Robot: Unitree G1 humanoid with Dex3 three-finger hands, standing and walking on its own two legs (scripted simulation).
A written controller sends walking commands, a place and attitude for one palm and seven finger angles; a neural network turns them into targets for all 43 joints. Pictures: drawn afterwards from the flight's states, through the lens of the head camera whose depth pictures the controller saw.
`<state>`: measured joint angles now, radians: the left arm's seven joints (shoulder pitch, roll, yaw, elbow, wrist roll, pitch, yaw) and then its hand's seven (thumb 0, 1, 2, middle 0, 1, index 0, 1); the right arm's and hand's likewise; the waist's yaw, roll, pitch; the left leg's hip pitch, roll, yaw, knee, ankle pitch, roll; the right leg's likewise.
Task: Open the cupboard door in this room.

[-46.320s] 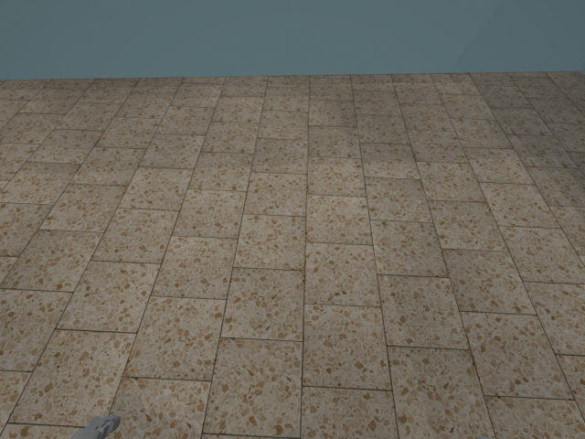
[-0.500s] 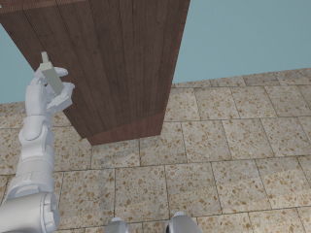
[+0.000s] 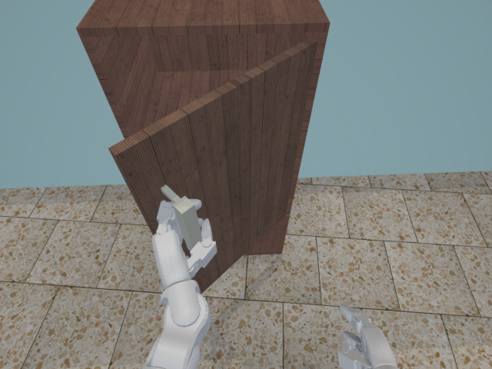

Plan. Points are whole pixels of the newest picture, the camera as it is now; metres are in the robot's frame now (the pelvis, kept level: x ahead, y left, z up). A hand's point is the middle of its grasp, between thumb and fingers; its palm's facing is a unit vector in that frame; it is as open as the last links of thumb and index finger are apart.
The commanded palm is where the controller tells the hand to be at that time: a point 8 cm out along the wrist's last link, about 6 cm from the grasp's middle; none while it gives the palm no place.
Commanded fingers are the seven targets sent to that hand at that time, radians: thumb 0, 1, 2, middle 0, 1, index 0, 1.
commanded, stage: open thumb and fingers to let go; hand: left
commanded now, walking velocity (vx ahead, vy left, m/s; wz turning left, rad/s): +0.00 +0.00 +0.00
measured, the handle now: (182, 221) +0.35 +0.12 +0.04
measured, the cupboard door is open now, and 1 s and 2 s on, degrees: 42 41 45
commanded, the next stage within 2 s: slide the hand sideways off the handle in 0.90 s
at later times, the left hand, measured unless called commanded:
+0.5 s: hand (208, 242) +0.31 +0.08 +0.04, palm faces +0.47 -0.88 -0.04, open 10.6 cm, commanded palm +0.26 +0.12 +0.04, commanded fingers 0.00 -0.50 0.30 -0.30 -1.20 -0.30 -1.20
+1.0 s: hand (206, 242) +0.31 +0.08 +0.04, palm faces +0.41 -0.91 -0.02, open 14.9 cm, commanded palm +0.26 +0.12 +0.04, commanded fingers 0.00 -0.50 0.30 -0.15 -0.30 -0.15 -0.30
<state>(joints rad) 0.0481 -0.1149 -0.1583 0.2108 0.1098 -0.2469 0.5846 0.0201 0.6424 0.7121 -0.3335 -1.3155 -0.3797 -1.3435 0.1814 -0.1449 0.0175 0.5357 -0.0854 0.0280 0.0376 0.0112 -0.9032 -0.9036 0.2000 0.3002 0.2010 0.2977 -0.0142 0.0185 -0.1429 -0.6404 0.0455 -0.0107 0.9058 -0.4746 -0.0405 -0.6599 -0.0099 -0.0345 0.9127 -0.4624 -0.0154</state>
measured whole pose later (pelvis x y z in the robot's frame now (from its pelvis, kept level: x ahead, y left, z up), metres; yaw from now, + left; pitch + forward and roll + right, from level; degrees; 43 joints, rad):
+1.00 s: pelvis -0.03 +0.01 -0.01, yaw +1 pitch +12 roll +0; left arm -0.12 -0.13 -0.15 0.37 0.11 -0.28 0.64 -0.01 -0.50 0.30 -0.36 -0.61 -0.34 -0.66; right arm 0.19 -0.16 0.00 0.62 -0.10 -0.01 0.01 0.01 -0.90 -0.90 0.20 0.30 0.20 0.30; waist -0.01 0.03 -0.13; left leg -0.72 0.03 -0.03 0.97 -0.46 -0.03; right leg -0.73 -0.03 -0.05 0.96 -0.45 -0.01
